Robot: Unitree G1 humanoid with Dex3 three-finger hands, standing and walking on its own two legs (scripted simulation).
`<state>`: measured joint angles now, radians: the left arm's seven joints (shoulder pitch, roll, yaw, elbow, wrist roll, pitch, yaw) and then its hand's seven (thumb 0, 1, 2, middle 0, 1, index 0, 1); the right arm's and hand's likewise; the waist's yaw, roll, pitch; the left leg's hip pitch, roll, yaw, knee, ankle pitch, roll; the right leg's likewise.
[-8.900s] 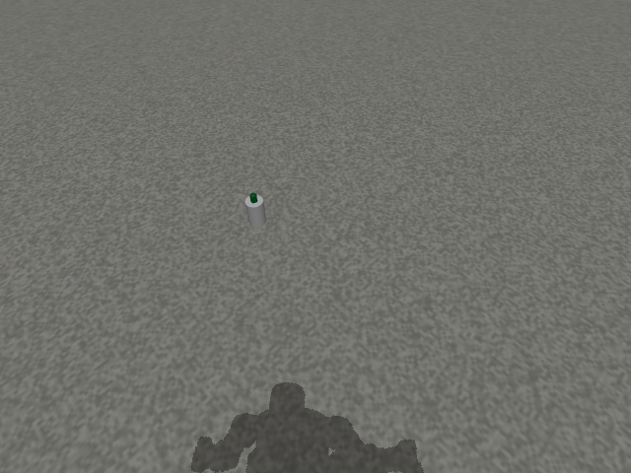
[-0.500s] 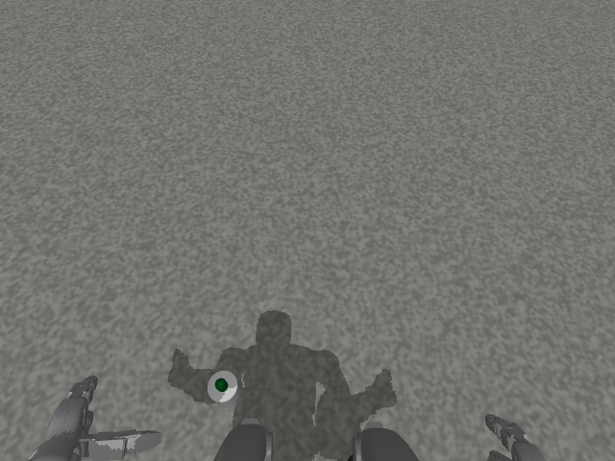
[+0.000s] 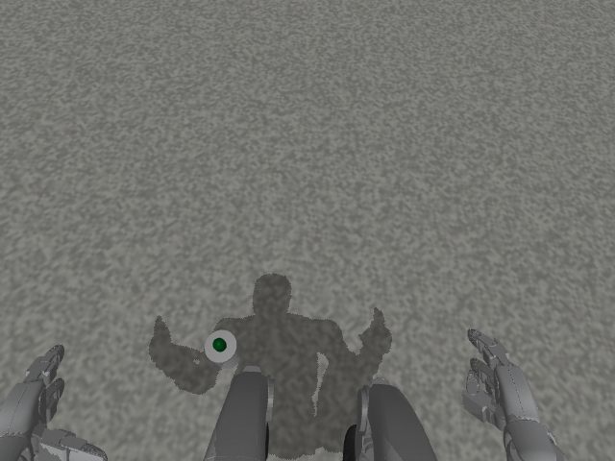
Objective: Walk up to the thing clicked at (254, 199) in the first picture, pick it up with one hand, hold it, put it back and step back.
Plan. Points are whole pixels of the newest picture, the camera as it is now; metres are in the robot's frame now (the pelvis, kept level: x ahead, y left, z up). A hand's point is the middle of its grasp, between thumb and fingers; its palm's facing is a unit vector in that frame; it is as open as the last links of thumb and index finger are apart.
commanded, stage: go down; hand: left
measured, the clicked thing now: (223, 348) +0.32 +0.22 -0.55
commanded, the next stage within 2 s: none
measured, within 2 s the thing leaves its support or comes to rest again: neither
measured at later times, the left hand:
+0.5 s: hand (79, 377) +0.21 +0.37 -0.19, palm faces +0.20 -0.96 -0.19, open 17.6 cm
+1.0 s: hand (77, 369) +0.23 +0.40 -0.22, palm faces +0.19 -0.97 -0.14, open 17.6 cm
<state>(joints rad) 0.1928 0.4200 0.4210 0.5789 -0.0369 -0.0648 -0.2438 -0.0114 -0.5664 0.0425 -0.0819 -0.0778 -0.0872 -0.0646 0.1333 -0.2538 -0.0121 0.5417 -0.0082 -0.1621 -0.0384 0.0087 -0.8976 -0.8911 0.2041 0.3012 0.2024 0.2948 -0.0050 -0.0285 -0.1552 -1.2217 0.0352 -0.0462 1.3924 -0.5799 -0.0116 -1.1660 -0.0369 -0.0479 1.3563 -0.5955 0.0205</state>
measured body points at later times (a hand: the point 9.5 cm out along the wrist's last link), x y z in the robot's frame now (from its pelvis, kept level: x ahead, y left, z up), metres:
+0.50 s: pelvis -0.04 +0.00 -0.14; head +0.15 +0.03 +0.27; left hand +0.20 +0.42 -0.17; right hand +0.15 -0.27 -0.25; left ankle +0.04 +0.12 -0.60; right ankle +0.02 -0.14 -0.60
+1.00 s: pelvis -0.06 +0.00 -0.19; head +0.14 +0.05 +0.21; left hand +0.21 +0.45 -0.21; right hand +0.15 -0.27 -0.29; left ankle +0.04 +0.12 -0.60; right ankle +0.02 -0.14 -0.60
